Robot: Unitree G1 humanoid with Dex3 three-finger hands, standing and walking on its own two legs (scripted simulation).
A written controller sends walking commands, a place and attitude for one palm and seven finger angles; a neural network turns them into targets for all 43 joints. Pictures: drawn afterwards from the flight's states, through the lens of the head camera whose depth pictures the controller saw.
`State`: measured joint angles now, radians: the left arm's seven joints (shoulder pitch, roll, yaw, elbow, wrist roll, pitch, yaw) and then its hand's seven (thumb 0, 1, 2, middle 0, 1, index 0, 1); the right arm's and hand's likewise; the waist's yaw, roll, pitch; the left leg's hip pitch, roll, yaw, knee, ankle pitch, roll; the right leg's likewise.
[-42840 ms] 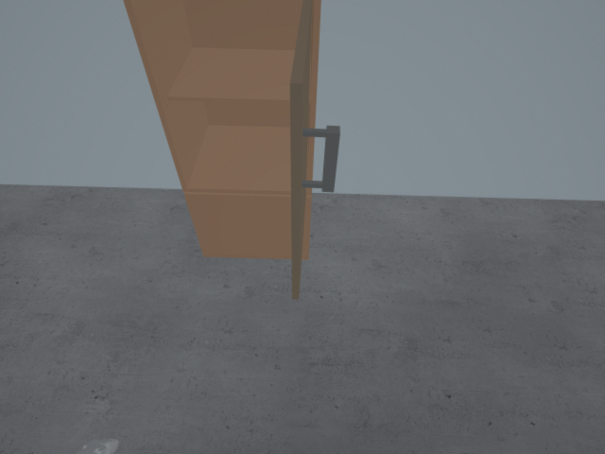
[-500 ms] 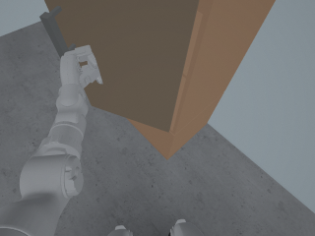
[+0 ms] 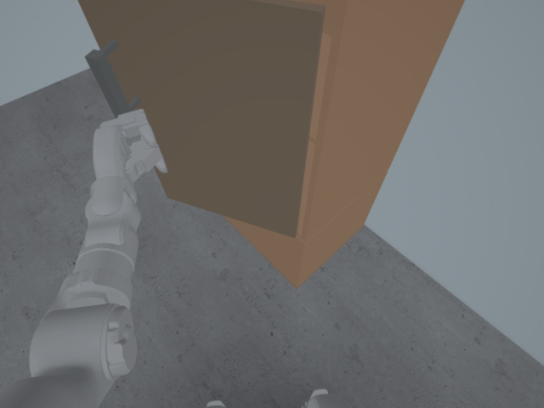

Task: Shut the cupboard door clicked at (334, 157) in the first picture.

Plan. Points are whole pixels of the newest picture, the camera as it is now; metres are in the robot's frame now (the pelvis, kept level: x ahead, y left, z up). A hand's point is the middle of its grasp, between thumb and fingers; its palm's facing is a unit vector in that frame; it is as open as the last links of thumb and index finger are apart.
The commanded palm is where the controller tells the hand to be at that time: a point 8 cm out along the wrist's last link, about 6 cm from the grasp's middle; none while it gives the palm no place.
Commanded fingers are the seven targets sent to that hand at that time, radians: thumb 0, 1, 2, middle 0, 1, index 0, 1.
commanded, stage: draw the hand back to the body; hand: left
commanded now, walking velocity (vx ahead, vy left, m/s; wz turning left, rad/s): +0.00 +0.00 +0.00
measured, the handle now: (118, 82) +0.67 +0.24 +0.09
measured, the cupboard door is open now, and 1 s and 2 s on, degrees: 27 27 27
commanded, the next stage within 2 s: step back with the hand held close in 1.36 s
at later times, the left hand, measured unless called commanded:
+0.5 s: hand (64, 235) +0.31 +0.21 +0.15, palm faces +0.25 -0.95 -0.21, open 3.2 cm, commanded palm +0.27 +0.25 +0.17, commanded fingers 0.00 0.90 0.90 -0.83 -0.99 -0.83 -0.99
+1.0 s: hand out of the picture +0.20 +0.28 +0.20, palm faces +0.49 -0.76 -0.42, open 6.2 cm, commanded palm +0.15 +0.31 +0.22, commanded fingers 0.00 0.90 0.90 -0.20 -0.30 -0.20 -0.30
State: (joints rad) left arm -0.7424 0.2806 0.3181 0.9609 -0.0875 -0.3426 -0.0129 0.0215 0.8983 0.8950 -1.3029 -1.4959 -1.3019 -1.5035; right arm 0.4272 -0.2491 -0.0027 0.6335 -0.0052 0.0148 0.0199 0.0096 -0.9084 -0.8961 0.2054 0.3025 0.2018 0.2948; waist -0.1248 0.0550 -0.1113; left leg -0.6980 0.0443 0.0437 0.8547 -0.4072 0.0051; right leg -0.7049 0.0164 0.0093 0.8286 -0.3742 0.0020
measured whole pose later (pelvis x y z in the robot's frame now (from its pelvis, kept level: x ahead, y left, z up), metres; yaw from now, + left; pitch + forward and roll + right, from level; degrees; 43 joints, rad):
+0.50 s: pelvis +0.01 +0.00 +0.04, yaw +3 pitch -1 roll +0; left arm -0.08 0.26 0.11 0.17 -0.07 -0.09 0.06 0.02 0.90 0.90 -1.09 -1.26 -1.09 -1.27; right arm 0.16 -0.24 0.03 0.58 0.04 -0.04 -0.09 0.01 -0.91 -0.90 0.20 0.30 0.20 0.29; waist 0.03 0.04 -0.03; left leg -0.24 0.01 0.02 0.53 -0.29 0.01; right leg -0.23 -0.01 -0.02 0.52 -0.28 0.01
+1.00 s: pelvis +0.03 +0.00 +0.05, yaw +3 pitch -3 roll +0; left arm 0.46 0.34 0.34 -0.34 -0.06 -0.07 0.10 0.02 0.89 0.89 -0.42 -0.52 -0.42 -0.53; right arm 0.22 -0.23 0.02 0.65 0.01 -0.07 -0.08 0.02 -0.91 -0.90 0.21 0.30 0.20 0.30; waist 0.06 0.08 -0.01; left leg -0.10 0.01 0.02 0.42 -0.26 0.00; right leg -0.10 -0.01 -0.02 0.41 -0.25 0.01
